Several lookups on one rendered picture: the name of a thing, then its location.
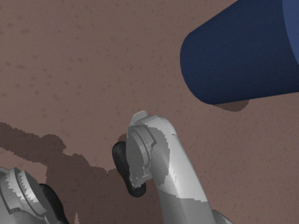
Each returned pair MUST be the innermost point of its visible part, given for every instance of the right robot hand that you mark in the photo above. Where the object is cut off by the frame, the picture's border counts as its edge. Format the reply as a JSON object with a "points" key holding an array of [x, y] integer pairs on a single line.
{"points": [[221, 219]]}

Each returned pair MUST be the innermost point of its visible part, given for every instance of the right robot foot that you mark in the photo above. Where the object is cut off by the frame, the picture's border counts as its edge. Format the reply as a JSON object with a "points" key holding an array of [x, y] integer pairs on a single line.
{"points": [[119, 157]]}

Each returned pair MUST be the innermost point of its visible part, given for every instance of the left robot foot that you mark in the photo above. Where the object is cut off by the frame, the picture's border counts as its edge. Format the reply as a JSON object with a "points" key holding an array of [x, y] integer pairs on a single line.
{"points": [[54, 202]]}

